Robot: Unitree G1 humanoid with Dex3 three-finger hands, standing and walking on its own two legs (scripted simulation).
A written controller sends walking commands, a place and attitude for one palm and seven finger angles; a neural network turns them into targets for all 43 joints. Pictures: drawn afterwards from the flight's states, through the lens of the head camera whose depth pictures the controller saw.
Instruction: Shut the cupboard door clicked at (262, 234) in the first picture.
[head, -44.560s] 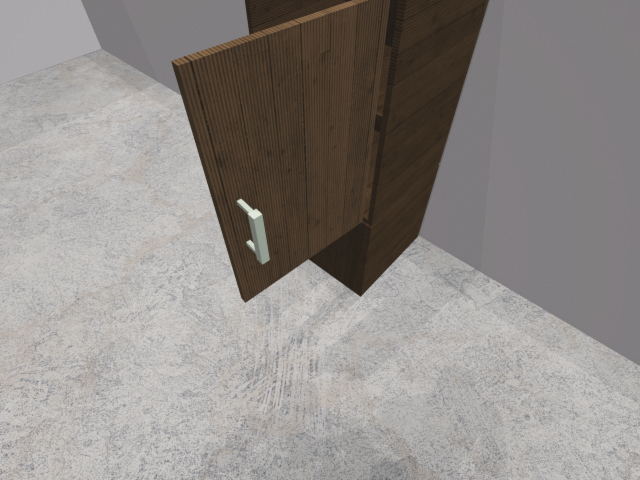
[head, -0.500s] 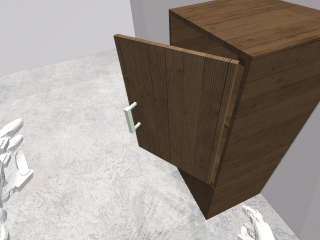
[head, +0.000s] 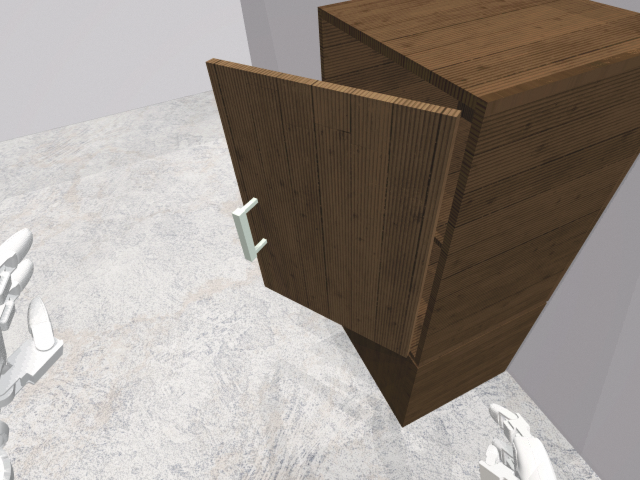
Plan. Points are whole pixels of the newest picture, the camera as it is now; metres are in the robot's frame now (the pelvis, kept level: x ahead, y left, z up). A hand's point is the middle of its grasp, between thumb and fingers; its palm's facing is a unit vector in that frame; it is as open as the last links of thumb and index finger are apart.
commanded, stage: step back with the hand held close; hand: left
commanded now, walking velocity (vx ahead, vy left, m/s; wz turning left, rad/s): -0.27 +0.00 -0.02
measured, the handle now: (251, 230) +0.61 +0.21 -0.09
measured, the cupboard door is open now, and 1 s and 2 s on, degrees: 33 33 33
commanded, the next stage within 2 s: stop stepping back and stand still in 1.30 s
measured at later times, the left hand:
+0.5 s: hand out of the picture +0.13 +0.30 +0.16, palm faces +0.42 -0.77 -0.48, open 7.4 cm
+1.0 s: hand out of the picture +0.03 +0.29 +0.17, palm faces +0.49 -0.70 -0.51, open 7.4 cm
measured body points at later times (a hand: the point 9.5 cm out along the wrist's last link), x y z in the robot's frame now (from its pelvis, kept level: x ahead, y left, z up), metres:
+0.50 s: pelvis -0.07 +0.03 -0.01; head -0.07 +0.04 +0.44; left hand +0.11 +0.34 +0.18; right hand +0.10 -0.21 -0.08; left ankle +0.00 +0.12 -0.74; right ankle -0.03 -0.11 -0.74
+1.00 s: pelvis -0.16 +0.01 -0.03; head -0.16 +0.03 +0.42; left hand +0.00 +0.33 +0.20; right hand +0.00 -0.23 -0.10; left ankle -0.01 +0.13 -0.73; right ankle -0.10 -0.11 -0.74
